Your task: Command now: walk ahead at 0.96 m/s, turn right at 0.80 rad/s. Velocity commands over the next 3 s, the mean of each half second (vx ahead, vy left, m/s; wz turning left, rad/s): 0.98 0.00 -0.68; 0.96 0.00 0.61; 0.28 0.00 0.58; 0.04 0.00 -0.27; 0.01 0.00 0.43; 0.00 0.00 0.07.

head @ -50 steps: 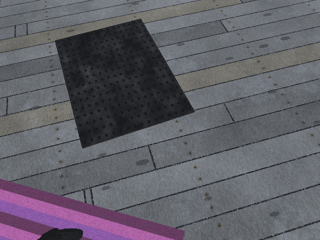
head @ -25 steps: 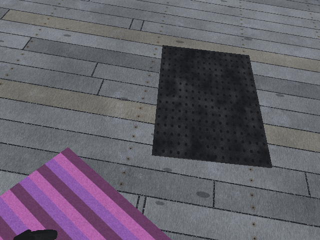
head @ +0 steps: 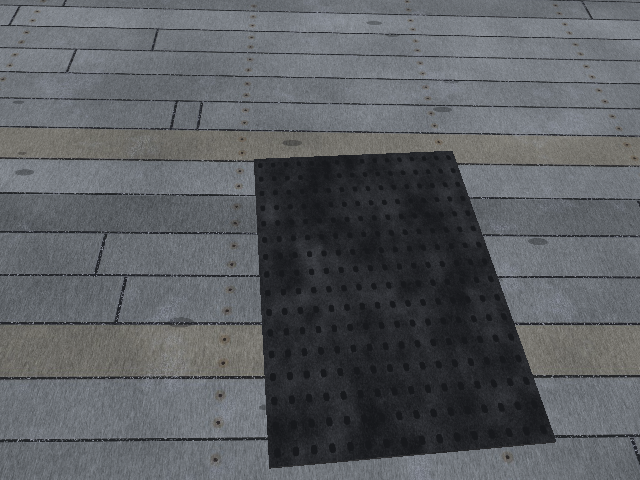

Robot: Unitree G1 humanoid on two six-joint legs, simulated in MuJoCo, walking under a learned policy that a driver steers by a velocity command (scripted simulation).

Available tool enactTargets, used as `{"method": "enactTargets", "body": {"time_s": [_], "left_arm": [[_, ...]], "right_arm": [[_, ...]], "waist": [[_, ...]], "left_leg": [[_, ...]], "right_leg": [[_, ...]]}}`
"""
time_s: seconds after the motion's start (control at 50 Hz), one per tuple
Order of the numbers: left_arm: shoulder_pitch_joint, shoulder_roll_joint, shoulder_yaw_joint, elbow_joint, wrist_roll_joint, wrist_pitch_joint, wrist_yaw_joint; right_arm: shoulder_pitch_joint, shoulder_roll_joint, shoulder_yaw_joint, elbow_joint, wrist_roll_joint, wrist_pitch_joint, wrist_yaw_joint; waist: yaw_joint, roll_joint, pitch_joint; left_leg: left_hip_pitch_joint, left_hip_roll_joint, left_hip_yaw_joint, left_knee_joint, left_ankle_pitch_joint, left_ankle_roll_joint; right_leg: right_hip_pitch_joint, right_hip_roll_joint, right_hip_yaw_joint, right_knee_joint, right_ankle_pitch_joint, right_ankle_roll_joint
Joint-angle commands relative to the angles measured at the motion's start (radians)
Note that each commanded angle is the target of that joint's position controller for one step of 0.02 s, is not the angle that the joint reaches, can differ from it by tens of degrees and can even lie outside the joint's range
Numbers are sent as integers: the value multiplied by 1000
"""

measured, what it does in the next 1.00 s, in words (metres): walks ahead: left foot, then right foot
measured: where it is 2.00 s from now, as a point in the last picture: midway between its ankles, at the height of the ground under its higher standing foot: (381, 237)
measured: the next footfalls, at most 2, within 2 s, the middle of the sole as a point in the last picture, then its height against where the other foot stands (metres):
left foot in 0.24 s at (242, 478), level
right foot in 0.68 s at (437, 378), level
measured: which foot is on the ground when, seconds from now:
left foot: up 0.00-0.22, down 0.24-0.70, up 0.72-1.00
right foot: down 0.00-0.26, up 0.28-0.66, down 0.68-1.00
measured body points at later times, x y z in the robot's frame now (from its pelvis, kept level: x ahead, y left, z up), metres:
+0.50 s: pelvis +0.43 +0.05 +0.01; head +0.43 +0.04 +0.46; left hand +0.73 +0.19 -0.05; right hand +0.29 -0.21 -0.11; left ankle +0.43 +0.19 -0.73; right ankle +0.46 -0.10 -0.65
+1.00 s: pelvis +0.81 -0.10 +0.00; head +0.82 -0.07 +0.45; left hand +0.80 +0.21 -0.13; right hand +1.03 -0.36 -0.05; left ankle +1.01 +0.02 -0.66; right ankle +0.67 -0.23 -0.73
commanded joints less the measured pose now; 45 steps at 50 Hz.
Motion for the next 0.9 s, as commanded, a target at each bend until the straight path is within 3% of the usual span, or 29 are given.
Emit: {"method": "enactTargets", "body": {"time_s": [0.02,0.08,0.12,0.18,0.2,0.24,0.26,0.28,0.3,0.32,0.34,0.36,0.38,0.42,0.46,0.52,0.6,0.64,0.66,0.68,0.7,0.72,0.74,0.76,0.78,0.8,0.84,0.88,0.9], "left_arm": [[-119,95,17,-118,-17,-23,21],[-105,129,29,-113,-34,-22,45],[-30,151,40,-91,-45,-16,50],[13,133,41,-72,-56,2,59],[19,129,42,-67,-51,11,59],[-13,113,32,-79,-15,23,42],[-4,6,-5,-112,22,21,33],[136,-67,-38,-177,-59,2,26],[89,30,-31,-147,-83,10,39],[-25,92,-18,-154,-62,18,37],[-102,87,-20,-162,-34,19,34],[-170,65,-21,-187,-10,12,30],[-180,43,-25,-198,-18,13,22],[-181,7,-38,-201,-29,17,13],[-218,4,-49,-217,-6,5,4],[-337,25,-62,-242,14,-28,-16],[-424,66,-45,-246,-7,-50,-21],[-386,114,-17,-242,-15,-57,-12],[-281,151,8,-224,-18,-58,-3],[-101,176,28,-191,-15,-51,11],[124,259,50,-150,-6,-37,29],[135,302,50,-135,18,-32,10],[66,197,31,-132,6,-30,9],[34,145,20,-117,-2,-27,15],[-8,112,12,-101,10,-25,16],[-58,75,7,-87,28,-27,17],[-135,24,2,-65,25,-32,20],[-148,16,6,-49,11,-40,23],[-168,64,15,-45,14,-44,28]], "right_arm": [[33,-139,-40,-79,-21,5,-6],[-142,-86,-20,-150,-43,-2,-4],[-194,-93,-32,-169,-13,-3,-4],[-218,-150,-61,-179,33,-1,-10],[-196,-168,-73,-176,39,-6,-10],[102,-231,-122,-126,50,-8,-15],[331,-286,-136,-95,36,5,-28],[329,-363,-144,-59,-8,8,-3],[243,-263,-133,-94,-6,17,-2],[207,-192,-117,-93,-4,28,-10],[214,-182,-114,-61,-17,35,-8],[212,-168,-109,-29,-26,35,-3],[198,-142,-98,-5,-29,32,0],[201,-87,-80,31,0,29,13],[189,-118,-87,37,22,27,13],[178,-198,-113,31,29,23,-4],[263,-226,-117,70,45,36,-9],[306,-217,-109,98,36,55,-8],[316,-229,-108,109,24,65,-6],[287,-224,-102,93,11,67,-7],[309,-103,-64,59,-30,62,-12],[440,-1,-37,22,60,43,-13],[333,-95,-58,30,96,47,-25],[223,-115,-64,9,89,51,-26],[170,-110,-65,8,63,61,-26],[151,-99,-71,-3,44,73,-19],[151,-56,-70,-9,54,112,1],[102,-43,-67,-25,43,135,7],[94,-34,-61,-54,37,137,11]], "waist": [[-105,24,55],[-37,-22,91],[17,-47,32],[30,-97,6],[13,-109,-12],[-163,-113,-207],[-232,13,-398],[-100,560,-512],[-127,408,-373],[-156,249,-238],[-155,66,-150],[-138,24,-82],[-101,51,-37],[-53,85,-4],[-19,56,43],[-39,19,69],[-69,46,72],[-36,77,21],[34,93,-65],[143,114,-184],[190,-75,-386],[85,-431,-545],[99,-275,-343],[103,-198,-201],[71,-78,-123],[27,-96,-75],[-36,-141,-20],[-42,-83,29],[-73,-112,41]], "left_leg": [[-90,54,30,-189,19,-39],[120,0,112,-556,328,-91],[248,-45,99,-685,496,-113],[203,-43,24,-817,422,-122],[214,-43,24,-830,360,-109],[510,-13,45,-764,214,-51],[835,171,-157,-708,-55,3],[1030,407,-834,-1008,-529,176],[928,382,-850,-1061,-694,148],[817,338,-633,-1037,-517,114],[678,280,-468,-1031,-280,108],[566,231,-370,-1036,-146,122],[474,198,-300,-1056,-81,131],[411,164,-248,-1093,-42,163],[379,178,-254,-1133,8,209],[275,157,-150,-1182,98,197],[254,170,-101,-1219,139,164],[349,163,-81,-1084,376,131],[347,125,-44,-904,565,104],[196,80,-17,-646,581,65],[-14,11,14,-254,161,32],[-231,-62,-12,44,-169,18],[-361,-8,-5,153,-111,14],[-421,31,36,175,-44,14],[-376,76,48,134,6,12],[-331,106,39,78,40,12],[-272,150,27,31,27,12],[-296,163,44,1,52,11],[-312,169,34,-33,107,-2]], "right_leg": [[-142,-249,430,-337,-178,-184],[-346,-150,290,-315,-68,-117],[-317,-170,331,-284,-134,-71],[-62,-204,421,-160,-162,-26],[7,-224,443,-97,-98,-12],[33,-196,384,269,184,61],[-146,-160,296,643,9,86],[-488,-92,191,965,-347,116],[-601,-203,160,1061,-242,123],[-627,-231,117,1070,-177,125],[-580,-263,95,1023,-146,121],[-552,-281,99,950,-125,111],[-503,-297,114,899,-129,105],[-486,-302,108,804,-170,96],[-538,-330,86,663,-114,114],[-409,-322,66,350,114,152],[-132,-251,32,134,234,182],[-38,-218,12,77,154,156],[114,-191,-16,71,88,133],[383,-240,2,137,62,121],[689,-474,278,147,-156,90],[795,-650,852,-143,-636,-50],[663,-626,844,-237,-712,-21],[556,-611,664,-214,-554,-3],[413,-577,509,-208,-350,5],[299,-539,400,-220,-239,6],[174,-514,223,-267,-112,20],[128,-494,66,-294,51,39],[106,-526,52,-328,58,19]]}}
